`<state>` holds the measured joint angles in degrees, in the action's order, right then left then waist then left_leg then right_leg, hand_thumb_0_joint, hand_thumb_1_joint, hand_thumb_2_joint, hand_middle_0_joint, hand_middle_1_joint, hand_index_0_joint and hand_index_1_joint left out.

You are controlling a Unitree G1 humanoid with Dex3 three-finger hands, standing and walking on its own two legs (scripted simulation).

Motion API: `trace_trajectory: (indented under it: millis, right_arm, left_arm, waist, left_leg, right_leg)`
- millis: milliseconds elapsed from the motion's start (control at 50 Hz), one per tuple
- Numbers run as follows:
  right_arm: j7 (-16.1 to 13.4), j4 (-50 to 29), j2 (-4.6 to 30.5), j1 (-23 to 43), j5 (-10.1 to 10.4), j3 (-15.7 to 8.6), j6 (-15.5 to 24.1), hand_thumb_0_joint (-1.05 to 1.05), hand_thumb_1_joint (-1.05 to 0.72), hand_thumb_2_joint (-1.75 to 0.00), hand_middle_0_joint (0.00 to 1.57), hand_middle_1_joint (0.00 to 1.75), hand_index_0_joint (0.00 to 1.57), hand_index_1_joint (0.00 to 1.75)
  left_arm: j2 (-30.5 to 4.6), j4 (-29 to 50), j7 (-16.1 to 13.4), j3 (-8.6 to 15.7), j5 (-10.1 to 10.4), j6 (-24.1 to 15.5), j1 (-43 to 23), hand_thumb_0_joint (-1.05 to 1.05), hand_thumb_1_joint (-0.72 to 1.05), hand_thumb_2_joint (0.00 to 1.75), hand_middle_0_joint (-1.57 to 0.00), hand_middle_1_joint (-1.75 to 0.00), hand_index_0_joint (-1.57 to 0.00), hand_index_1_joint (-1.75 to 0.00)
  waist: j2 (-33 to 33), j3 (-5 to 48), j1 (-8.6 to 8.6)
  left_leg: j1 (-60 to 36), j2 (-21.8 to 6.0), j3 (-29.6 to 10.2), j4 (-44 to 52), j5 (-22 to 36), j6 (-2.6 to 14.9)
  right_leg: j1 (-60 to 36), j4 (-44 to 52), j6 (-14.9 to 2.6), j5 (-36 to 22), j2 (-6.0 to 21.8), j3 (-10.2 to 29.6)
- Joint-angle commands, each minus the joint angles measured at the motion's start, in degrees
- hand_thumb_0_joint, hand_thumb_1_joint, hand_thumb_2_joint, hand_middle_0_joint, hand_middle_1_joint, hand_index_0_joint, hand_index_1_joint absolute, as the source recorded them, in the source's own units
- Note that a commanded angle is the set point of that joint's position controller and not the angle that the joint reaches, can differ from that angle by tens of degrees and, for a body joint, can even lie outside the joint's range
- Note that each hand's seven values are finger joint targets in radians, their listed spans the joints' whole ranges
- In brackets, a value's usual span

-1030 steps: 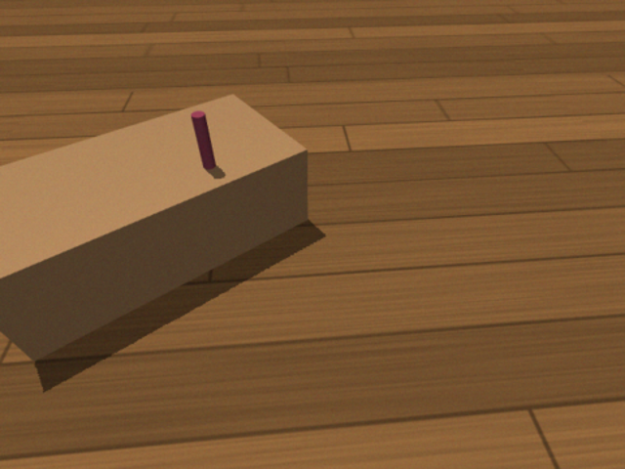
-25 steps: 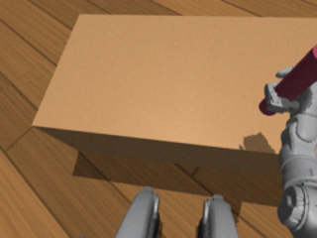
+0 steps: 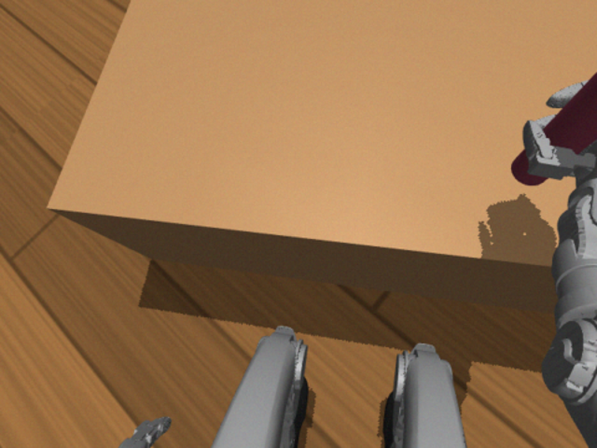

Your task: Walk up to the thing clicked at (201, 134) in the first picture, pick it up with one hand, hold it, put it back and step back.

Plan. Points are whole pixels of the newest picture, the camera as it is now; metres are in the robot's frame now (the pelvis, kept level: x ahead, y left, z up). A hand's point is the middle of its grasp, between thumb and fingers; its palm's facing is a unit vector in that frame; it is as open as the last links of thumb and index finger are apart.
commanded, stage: crouch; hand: right
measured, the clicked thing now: (578, 124) +0.52 -0.24 +0.03
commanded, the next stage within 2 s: lower in 0.04 s
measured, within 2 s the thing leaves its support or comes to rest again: rests again in 0.72 s
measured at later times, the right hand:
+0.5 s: hand (530, 159) +0.52 -0.23 -0.06, palm faces +0.26 +0.96 -0.02, open 6.6 cm
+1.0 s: hand (522, 165) +0.53 -0.23 -0.09, palm faces +0.25 +0.97 -0.02, open 6.6 cm
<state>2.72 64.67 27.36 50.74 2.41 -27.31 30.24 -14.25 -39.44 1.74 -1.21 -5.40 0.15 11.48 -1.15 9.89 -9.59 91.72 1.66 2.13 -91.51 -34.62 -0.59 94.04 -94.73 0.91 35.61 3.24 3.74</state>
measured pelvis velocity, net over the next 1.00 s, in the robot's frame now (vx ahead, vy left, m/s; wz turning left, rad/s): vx -0.02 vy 0.00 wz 0.01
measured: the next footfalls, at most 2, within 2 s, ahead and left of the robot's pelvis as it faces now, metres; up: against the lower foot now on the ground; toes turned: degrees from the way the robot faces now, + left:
none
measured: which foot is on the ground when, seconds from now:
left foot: down 0.00-1.00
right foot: down 0.00-1.00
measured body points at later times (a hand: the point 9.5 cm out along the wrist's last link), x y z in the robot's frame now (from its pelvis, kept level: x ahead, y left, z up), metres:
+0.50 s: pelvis -0.01 +0.00 -0.05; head +0.21 -0.04 +0.34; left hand +0.05 +0.27 -0.17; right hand +0.50 -0.28 -0.06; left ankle +0.06 +0.13 -0.53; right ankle +0.05 -0.13 -0.53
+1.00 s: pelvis -0.02 +0.00 -0.10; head +0.20 -0.03 +0.29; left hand +0.04 +0.28 -0.22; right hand +0.51 -0.28 -0.08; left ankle +0.06 +0.13 -0.53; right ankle +0.05 -0.13 -0.53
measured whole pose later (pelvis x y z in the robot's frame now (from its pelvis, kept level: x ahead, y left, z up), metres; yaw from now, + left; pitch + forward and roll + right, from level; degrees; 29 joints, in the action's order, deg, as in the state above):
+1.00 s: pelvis -0.02 +0.00 -0.10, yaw +1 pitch +37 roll +4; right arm 4.6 64.0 31.1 56.6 1.4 -29.2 27.8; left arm -15.5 -38.9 2.1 -1.5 -5.2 2.2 11.1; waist -0.8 9.2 -10.1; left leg 110.9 1.4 2.2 -111.6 -38.2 -0.7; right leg 113.0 -114.2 1.2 38.8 2.5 4.6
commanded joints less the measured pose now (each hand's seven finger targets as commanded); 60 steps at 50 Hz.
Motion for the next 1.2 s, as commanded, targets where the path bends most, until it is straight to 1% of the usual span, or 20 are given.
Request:
trace_trajectory:
  millis: [0,20,80,140,180,220,280,360,400,460,560,580,620,640,660,800,820,920,1100,1180]
  right_arm:
    - [-0.3,-18.6,17.3,28.4,0.5,-2.1,5.2,0.0,-0.49,-1.37,1.39,1.48,1.42,1.48]
    - [0.0,-15.2,13.6,25.9,0.9,-0.3,4.5,0.0,-0.51,-1.36,1.39,1.47,1.41,1.47]
    - [-0.8,-20.9,19.2,30.4,0.6,-2.9,5.0,0.0,-0.47,-1.35,1.36,1.45,1.39,1.45]
    - [-0.5,-16.0,13.9,27.7,0.8,-0.1,4.0,0.0,-0.5,-1.38,1.39,1.48,1.41,1.48]
    - [-0.8,-16.3,16.9,27.1,0.5,-2.1,4.1,0.0,-0.48,-1.39,1.4,1.5,1.43,1.5]
    - [-0.2,-8.8,11.7,23.1,0.4,0.4,3.4,0.0,-0.5,-1.38,1.4,1.49,1.42,1.49]
    - [-0.3,-15.3,18.7,27.3,0.3,-3.1,5.4,0.0,-0.51,-1.41,1.43,1.53,1.46,1.53]
    - [0.6,-14.2,16.9,26.3,0.4,-2.7,5.9,0.0,-0.49,-1.39,1.39,1.49,1.41,1.49]
    - [0.4,-18.2,19.8,29.9,0.4,-3.8,6.4,0.0,-0.53,-1.39,1.4,1.49,1.43,1.49]
    - [0.7,-16.2,16.5,28.6,0.0,-1.3,5.8,0.0,-0.5,-1.37,1.37,1.47,1.4,1.47]
    - [0.3,-20.4,19.8,32.5,0.1,-2.7,5.0,0.0,-0.5,-1.39,1.39,1.49,1.41,1.49]
    - [0.8,-15.7,14.8,29.6,0.3,-0.1,4.2,0.0,-0.48,-1.39,1.38,1.49,1.41,1.49]
    - [0.6,-18.9,19.4,32.0,0.0,-2.7,4.4,0.0,-0.51,-1.41,1.4,1.51,1.43,1.51]
    - [1.0,-14.2,16.0,28.4,0.2,-1.1,3.7,0.0,-0.51,-1.41,1.41,1.52,1.44,1.52]
    - [0.6,-19.4,19.7,32.3,0.2,-3.0,4.0,0.0,-0.53,-1.43,1.43,1.54,1.46,1.54]
    - [0.8,-15.0,20.2,29.7,0.0,-3.9,2.6,0.0,-0.48,-1.41,1.41,1.51,1.44,1.51]
    - [1.3,-12.1,17.4,27.3,-0.1,-2.2,2.1,0.0,-0.48,-1.41,1.4,1.51,1.43,1.51]
    - [1.6,-15.4,20.1,31.1,-0.5,-3.1,2.1,0.0,-0.5,-1.4,1.4,1.5,1.42,1.5]
    - [1.2,-15.9,20.7,33.2,-1.1,-3.0,0.1,0.0,-0.11,-0.77,1.19,1.01,1.2,1.01]
    - [1.4,-14.3,18.2,31.1,-0.4,-1.9,-0.7,0.0,0.06,-0.55,1.15,0.84,1.15,0.84]
  left_arm:
    - [-12.4,1.5,-1.0,4.3,0.1,0.0,11.2,0.0,0.89,0.91,-0.2,-0.3,-0.2,-0.3]
    - [-11.7,1.9,-0.9,3.8,0.1,-0.1,10.5,0.0,0.9,0.91,-0.2,-0.3,-0.2,-0.3]
    - [-11.8,1.8,-1.2,4.1,0.3,0.0,10.6,0.0,0.89,0.91,-0.2,-0.3,-0.19,-0.3]
    - [-11.5,1.9,-1.2,3.9,0.4,-0.1,10.7,0.0,0.88,0.91,-0.2,-0.3,-0.19,-0.3]
    - [-12.0,1.6,-1.3,3.9,0.3,0.0,10.9,0.0,0.88,0.91,-0.2,-0.29,-0.19,-0.3]
    - [-11.4,1.3,-1.0,3.4,0.3,0.0,10.8,0.0,0.88,0.91,-0.2,-0.29,-0.19,-0.3]
    - [-12.3,1.4,-0.8,3.8,-0.2,0.1,11.3,0.0,0.88,0.91,-0.2,-0.29,-0.19,-0.3]
    - [-11.8,2.4,-0.3,3.2,-0.3,0.2,10.9,0.0,0.88,0.91,-0.2,-0.29,-0.19,-0.3]
    - [-12.6,2.1,-0.3,3.7,-0.4,0.4,11.3,0.0,0.89,0.91,-0.2,-0.3,-0.19,-0.3]
    - [-12.5,1.6,-0.2,3.6,-0.5,0.6,11.5,0.0,0.89,0.91,-0.2,-0.3,-0.19,-0.3]
    - [-13.5,1.3,-0.4,4.2,-0.4,1.1,11.8,0.0,0.89,0.91,-0.2,-0.3,-0.19,-0.3]
    - [-13.1,1.2,-0.4,3.8,-0.3,1.0,11.6,0.0,0.89,0.91,-0.2,-0.3,-0.19,-0.3]
    - [-13.4,1.1,-0.4,4.0,-0.3,1.2,11.7,0.0,0.89,0.9,-0.2,-0.3,-0.19,-0.3]
    - [-12.8,1.4,-0.3,3.5,-0.2,1.1,11.1,0.0,0.89,0.91,-0.19,-0.29,-0.19,-0.3]
    - [-13.5,1.7,-0.5,4.2,-0.1,1.3,11.6,0.0,0.9,0.9,-0.2,-0.3,-0.19,-0.3]
    - [-13.1,1.9,-0.6,3.9,0.3,1.6,11.2,0.0,0.89,0.9,-0.2,-0.29,-0.19,-0.3]
    - [-12.6,2.1,-0.6,3.4,0.3,1.5,10.8,0.0,0.9,0.9,-0.2,-0.29,-0.19,-0.3]
    - [-13.4,2.3,-0.6,3.7,0.4,1.9,10.9,0.0,0.9,0.9,-0.2,-0.29,-0.19,-0.3]
    - [-14.1,2.3,-1.1,4.2,0.9,2.5,11.1,0.0,0.95,0.86,-0.2,-0.3,-0.22,-0.29]
    - [-14.0,2.0,-1.3,4.1,0.8,2.6,11.5,0.0,0.94,0.88,-0.2,-0.3,-0.21,-0.29]
  waist:
    - [-13.4,41.8,0.38]
    - [-11.8,39.0,-0.34]
    - [-12.9,40.4,0.49]
    - [-9.6,38.6,-0.82]
    - [-11.3,38.6,0.53]
    - [-9.3,34.4,-1.16]
    - [-11.2,37.9,0.46]
    - [-11.3,40.2,0.29]
    - [-12.8,42.1,0.54]
    - [-13.2,41.8,-0.36]
    - [-15.4,44.6,0.2]
    - [-13.3,42.0,-1.23]
    - [-14.8,43.1,-0.1]
    - [-12.9,41.2,-0.67]
    - [-12.7,42.5,-0.33]
    - [-8.5,40.6,-0.26]
    - [-7.4,39.7,-0.89]
    - [-10.6,39.6,-0.67]
    - [-11.5,38.7,-0.81]
    - [-10.2,39.1,-1.6]
  left_leg:
    - [-15.9,0.9,0.3,8.1,17.8,2.77]
    - [-15.1,1.1,0.4,8.5,17.4,2.62]
    - [-15.7,0.8,-0.2,8.5,14.5,2.65]
    - [-16.5,0.8,0.1,8.1,14.4,2.35]
    - [-13.8,0.9,0.3,6.5,14.7,2.75]
    - [-10.5,1.1,1.0,5.4,13.9,2.8]
    - [-11.0,0.9,0.4,2.8,15.8,2.88]
    - [-10.7,0.9,0.4,0.7,16.5,2.7]
    - [-9.3,0.9,0.3,0.0,15.6,2.7]
    - [-8.0,0.7,0.4,-1.3,15.5,2.52]
    - [-6.1,0.6,0.7,-3.1,13.9,2.76]
    - [-5.0,0.6,1.2,-3.5,14.1,2.63]
    - [-3.9,0.6,1.2,-4.7,13.3,2.91]
    - [-4.2,0.7,1.3,-4.6,13.6,2.79]
    - [-5.2,0.7,1.1,-4.6,12.9,2.78]
    - [-7.5,0.5,0.2,-5.4,13.0,2.2]
    - [-6.6,0.6,0.5,-5.9,13.1,2.17]
    - [-3.4,0.5,0.8,-8.0,11.4,2.63]
    - [-0.2,0.3,1.6,-7.9,6.1,2.89]
    - [-1.0,0.2,1.5,-8.4,9.7,2.6]
  right_leg:
    - [-32.3,8.4,-1.87,-22.7,-0.7,0.6]
    - [-30.8,7.9,-2.1,-21.6,-0.7,0.5]
    - [-27.6,7.8,-2.37,-16.4,-0.8,0.0]
    - [-24.1,7.1,-2.52,-14.5,-1.1,-0.1]
    - [-25.1,6.7,-2.18,-16.9,-1.0,0.3]
    - [-23.0,5.7,-2.06,-16.5,-1.0,0.8]
    - [-20.6,3.0,-2.25,-18.0,-1.0,0.3]
    - [-20.2,1.1,-2.17,-19.2,-1.0,0.2]
    - [-21.3,0.1,-2.15,-18.9,-0.8,0.2]
    - [-20.8,-1.6,-2.06,-18.5,-0.7,0.0]
    - [-21.6,-2.6,-1.81,-17.6,-0.8,0.3]
    - [-20.0,-3.3,-1.9,-17.4,-0.8,0.5]
    - [-19.5,-3.6,-1.67,-17.2,-0.8,0.5]
    - [-17.8,-3.8,-1.87,-16.6,-0.9,0.4]
    - [-16.4,-4.0,-2.01,-14.8,-0.9,0.2]
    - [-8.6,-6.9,-2.77,-11.4,-1.2,-1.1]
    - [-7.9,-7.2,-2.75,-11.6,-1.1,-1.0]
    - [-8.0,-7.4,-2.46,-10.8,-1.1,-0.6]
    - [-8.1,-5.9,-2.13,-5.0,-1.2,-0.3]
    - [-8.4,-8.0,-2.4,-8.8,-1.1,-0.5]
